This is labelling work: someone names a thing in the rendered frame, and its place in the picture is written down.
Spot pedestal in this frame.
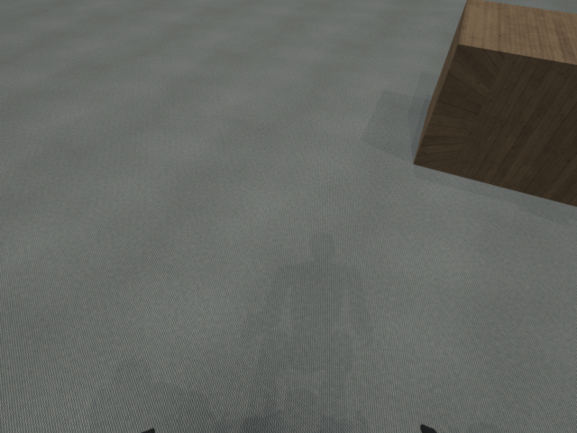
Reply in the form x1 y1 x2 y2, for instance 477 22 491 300
414 0 577 207

